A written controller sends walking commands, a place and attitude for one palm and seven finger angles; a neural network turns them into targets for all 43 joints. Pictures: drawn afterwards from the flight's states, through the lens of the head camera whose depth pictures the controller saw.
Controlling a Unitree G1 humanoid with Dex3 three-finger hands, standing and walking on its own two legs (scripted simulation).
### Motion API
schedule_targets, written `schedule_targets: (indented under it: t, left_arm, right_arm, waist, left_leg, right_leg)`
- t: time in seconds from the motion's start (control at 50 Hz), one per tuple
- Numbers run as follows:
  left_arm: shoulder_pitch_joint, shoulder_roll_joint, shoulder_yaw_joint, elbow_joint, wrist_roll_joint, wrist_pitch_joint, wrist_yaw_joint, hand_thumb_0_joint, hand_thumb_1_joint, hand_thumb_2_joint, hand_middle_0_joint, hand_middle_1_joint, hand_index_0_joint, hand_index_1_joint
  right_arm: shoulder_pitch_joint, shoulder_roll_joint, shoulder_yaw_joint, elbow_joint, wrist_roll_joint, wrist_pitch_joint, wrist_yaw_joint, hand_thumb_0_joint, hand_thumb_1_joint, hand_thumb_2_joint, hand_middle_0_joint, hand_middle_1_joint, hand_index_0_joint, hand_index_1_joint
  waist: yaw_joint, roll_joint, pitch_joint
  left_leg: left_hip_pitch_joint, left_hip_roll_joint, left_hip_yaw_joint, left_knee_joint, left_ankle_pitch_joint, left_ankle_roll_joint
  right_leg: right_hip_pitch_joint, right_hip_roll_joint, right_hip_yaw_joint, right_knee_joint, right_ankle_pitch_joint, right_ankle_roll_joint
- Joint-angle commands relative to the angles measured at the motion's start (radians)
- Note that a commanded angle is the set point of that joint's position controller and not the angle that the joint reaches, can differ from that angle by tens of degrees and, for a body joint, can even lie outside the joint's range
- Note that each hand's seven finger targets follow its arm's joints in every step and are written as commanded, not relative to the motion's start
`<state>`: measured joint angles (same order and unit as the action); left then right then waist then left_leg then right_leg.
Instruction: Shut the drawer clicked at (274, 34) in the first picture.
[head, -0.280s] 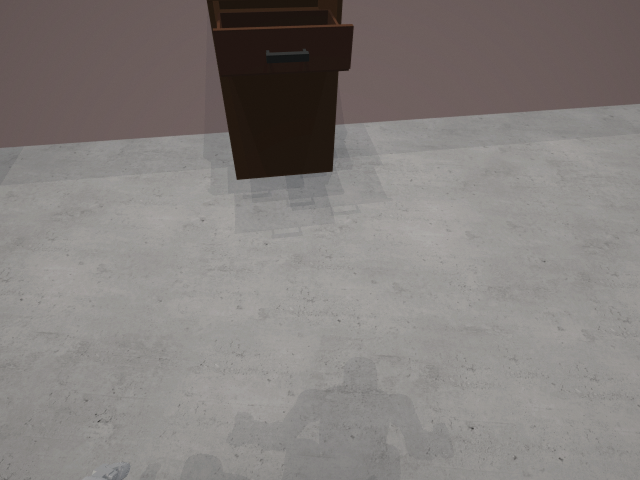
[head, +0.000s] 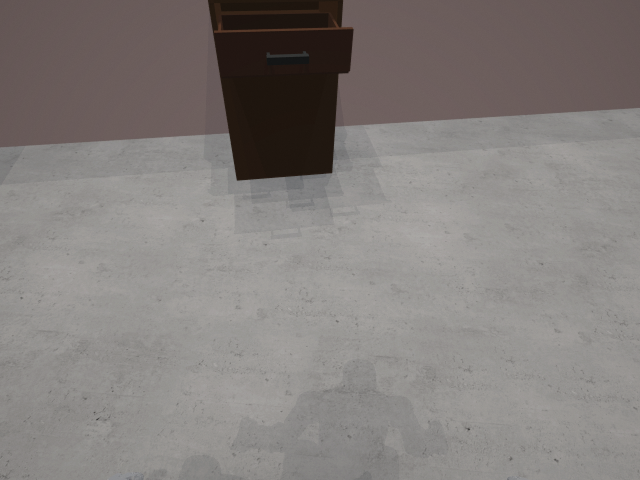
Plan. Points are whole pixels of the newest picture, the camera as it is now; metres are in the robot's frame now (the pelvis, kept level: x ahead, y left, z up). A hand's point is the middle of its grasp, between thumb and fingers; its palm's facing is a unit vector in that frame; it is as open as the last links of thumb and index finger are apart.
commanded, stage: stand and wait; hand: left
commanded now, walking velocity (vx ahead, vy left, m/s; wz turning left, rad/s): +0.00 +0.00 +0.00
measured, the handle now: (287, 56) +1.35 +0.20 -0.04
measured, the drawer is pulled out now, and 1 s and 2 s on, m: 0.29 0.29 0.29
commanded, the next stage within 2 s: look at it before walking up in 0.54 s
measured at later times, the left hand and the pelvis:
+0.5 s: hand out of the picture +0.07 +0.24 -0.15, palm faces -0.03 -0.94 -0.34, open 7.4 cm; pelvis -0.01 -0.01 +0.00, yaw +0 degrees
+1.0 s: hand out of the picture +0.07 +0.24 -0.15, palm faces -0.04 -0.95 -0.32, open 7.4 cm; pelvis +0.00 -0.01 +0.01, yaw -1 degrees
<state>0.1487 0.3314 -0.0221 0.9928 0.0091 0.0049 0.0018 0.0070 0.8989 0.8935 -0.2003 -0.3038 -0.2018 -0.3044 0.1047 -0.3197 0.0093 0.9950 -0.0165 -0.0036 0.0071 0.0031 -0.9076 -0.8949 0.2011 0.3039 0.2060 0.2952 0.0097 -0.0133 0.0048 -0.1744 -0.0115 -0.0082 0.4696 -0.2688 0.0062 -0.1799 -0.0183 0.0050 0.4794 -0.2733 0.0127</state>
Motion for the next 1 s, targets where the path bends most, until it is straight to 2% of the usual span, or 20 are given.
schedule_targets:
  t: [0.0, 0.2, 0.32, 0.6, 0.98]
  left_arm:
    - [-0.055, 0.214, 0.058, -0.059, 0.002, -0.026, 0.011, 0.0, 0.9, 0.9, -0.2, -0.3, -0.2, -0.3]
    - [-0.046, 0.215, 0.057, -0.019, -0.001, -0.028, 0.011, 0.0, 0.9, 0.9, -0.2, -0.3, -0.2, -0.3]
    - [-0.052, 0.217, 0.055, 0.0, 0.0, -0.027, 0.01, 0.0, 0.9, 0.9, -0.2, -0.3, -0.2, -0.3]
    - [-0.053, 0.216, 0.054, 0.014, 0.001, -0.028, 0.009, 0.0, 0.9, 0.9, -0.2, -0.3, -0.2, -0.3]
    - [-0.044, 0.214, 0.053, 0.026, 0.001, -0.031, 0.009, 0.0, 0.9, 0.9, -0.2, -0.3, -0.2, -0.3]
  right_arm:
    - [-0.05, -0.215, -0.051, -0.055, 0.003, -0.029, -0.02, 0.0, -0.9, -0.9, 0.2, 0.3, 0.2, 0.3]
    - [-0.041, -0.219, -0.047, -0.009, 0.006, -0.029, -0.021, 0.0, -0.9, -0.9, 0.2, 0.3, 0.2, 0.3]
    - [-0.033, -0.22, -0.045, 0.013, 0.007, -0.027, -0.02, 0.0, -0.9, -0.9, 0.2, 0.3, 0.2, 0.3]
    - [-0.026, -0.222, -0.044, 0.039, 0.008, -0.027, -0.017, 0.0, -0.9, -0.9, 0.2, 0.3, 0.2, 0.3]
    - [-0.035, -0.222, -0.043, 0.047, 0.009, -0.029, -0.019, 0.0, -0.9, -0.9, 0.2, 0.3, 0.2, 0.3]
  waist:
    - [-0.01, 0.021, -0.052]
    - [-0.007, 0.019, -0.052]
    - [-0.009, 0.011, -0.02]
    - [-0.008, 0.004, -0.013]
    - [-0.009, 0.02, -0.038]
  left_leg:
    - [0.002, 0.112, -0.086, -0.084, 0.205, 0.037]
    - [0.018, 0.119, -0.089, -0.102, 0.21, 0.033]
    - [0.005, 0.119, -0.092, -0.125, 0.161, 0.029]
    - [0.013, 0.124, -0.095, -0.146, 0.146, 0.026]
    - [0.051, 0.13, -0.087, -0.146, 0.208, 0.023]
  right_leg:
    - [0.017, -0.095, 0.087, -0.077, 0.193, -0.047]
    - [0.036, -0.101, 0.093, -0.103, 0.209, -0.048]
    - [0.024, -0.101, 0.102, -0.127, 0.159, -0.047]
    - [0.013, -0.098, 0.11, -0.15, 0.125, -0.046]
    - [0.032, -0.103, 0.106, -0.147, 0.21, -0.044]
